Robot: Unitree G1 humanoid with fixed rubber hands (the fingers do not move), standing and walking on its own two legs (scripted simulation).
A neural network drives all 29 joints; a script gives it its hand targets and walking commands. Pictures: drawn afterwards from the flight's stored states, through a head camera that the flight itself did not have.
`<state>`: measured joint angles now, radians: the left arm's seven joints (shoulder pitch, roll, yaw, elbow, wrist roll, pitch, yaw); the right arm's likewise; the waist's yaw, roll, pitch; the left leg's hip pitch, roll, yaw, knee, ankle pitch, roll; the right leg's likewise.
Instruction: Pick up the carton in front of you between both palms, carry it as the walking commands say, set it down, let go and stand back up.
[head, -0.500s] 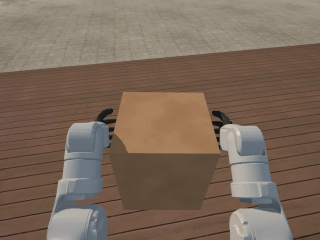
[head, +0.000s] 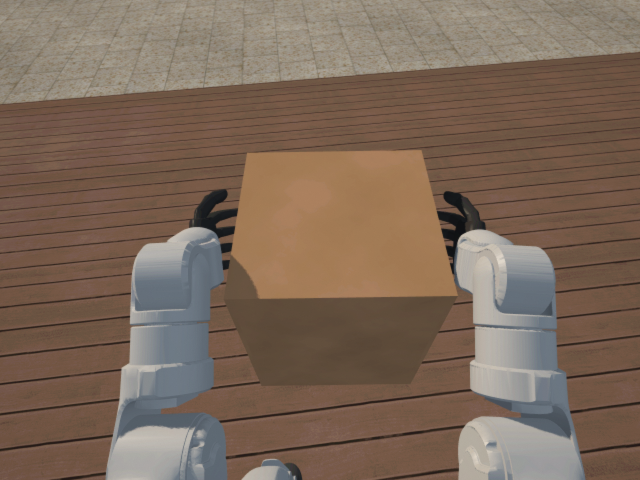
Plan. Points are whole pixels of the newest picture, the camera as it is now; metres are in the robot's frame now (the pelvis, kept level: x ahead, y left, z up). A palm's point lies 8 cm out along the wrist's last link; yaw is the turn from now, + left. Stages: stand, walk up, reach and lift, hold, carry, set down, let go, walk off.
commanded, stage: carry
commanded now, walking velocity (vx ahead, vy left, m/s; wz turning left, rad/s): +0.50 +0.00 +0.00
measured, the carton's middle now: (335, 277) +0.37 +0.01 +0.05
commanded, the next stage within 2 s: none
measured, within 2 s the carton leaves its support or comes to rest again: neither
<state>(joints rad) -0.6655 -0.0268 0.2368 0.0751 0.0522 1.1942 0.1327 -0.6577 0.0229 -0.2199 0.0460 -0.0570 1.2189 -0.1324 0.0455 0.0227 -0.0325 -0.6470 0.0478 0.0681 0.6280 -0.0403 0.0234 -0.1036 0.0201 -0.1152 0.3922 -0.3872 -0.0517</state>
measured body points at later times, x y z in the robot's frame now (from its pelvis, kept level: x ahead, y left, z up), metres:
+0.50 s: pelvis +0.30 +0.02 -0.03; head +0.34 +0.03 +0.42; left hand +0.68 +0.16 +0.07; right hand +0.66 -0.14 +0.08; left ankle +0.19 +0.09 -0.75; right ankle +0.45 -0.10 -0.72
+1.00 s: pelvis +0.59 -0.01 -0.06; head +0.64 -0.02 +0.39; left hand +0.96 +0.16 +0.05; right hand +0.98 -0.14 +0.04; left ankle +0.72 +0.15 -0.74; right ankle +0.52 -0.05 -0.79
